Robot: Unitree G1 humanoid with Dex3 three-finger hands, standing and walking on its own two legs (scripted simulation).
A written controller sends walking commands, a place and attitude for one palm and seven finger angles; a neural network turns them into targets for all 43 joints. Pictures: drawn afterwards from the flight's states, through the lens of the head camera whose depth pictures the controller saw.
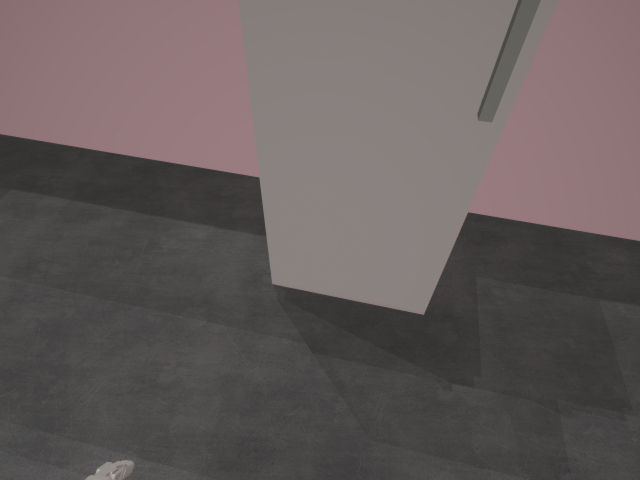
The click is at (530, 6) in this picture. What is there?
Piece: fridge door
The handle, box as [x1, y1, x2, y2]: [477, 0, 540, 121]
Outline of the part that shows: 540,0 518,0 477,113 478,120 492,120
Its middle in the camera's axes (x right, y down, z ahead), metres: +0.32 -0.36 +0.62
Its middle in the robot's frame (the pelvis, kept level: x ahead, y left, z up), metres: +0.75 -0.27 +0.26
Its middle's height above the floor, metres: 1.03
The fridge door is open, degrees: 0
